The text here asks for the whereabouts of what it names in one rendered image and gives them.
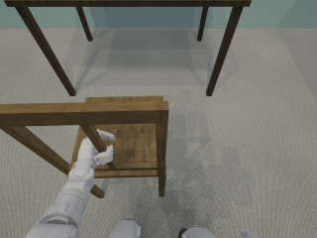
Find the chair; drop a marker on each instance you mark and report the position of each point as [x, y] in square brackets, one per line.
[139, 124]

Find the right robot thigh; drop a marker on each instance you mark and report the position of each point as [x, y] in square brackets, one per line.
[197, 232]

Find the left robot thigh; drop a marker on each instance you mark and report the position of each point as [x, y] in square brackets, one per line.
[126, 229]

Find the left robot hand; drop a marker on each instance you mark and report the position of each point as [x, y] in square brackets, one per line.
[87, 151]

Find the robot left upper arm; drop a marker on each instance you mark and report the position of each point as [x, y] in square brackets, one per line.
[51, 230]

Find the robot left forearm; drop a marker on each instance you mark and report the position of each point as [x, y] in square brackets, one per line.
[71, 202]

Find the table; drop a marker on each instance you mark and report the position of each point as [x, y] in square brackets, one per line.
[26, 15]

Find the robot thigh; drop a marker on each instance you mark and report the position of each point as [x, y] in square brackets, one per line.
[126, 229]
[197, 232]

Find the right robot hand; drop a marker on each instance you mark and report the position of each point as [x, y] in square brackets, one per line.
[247, 233]

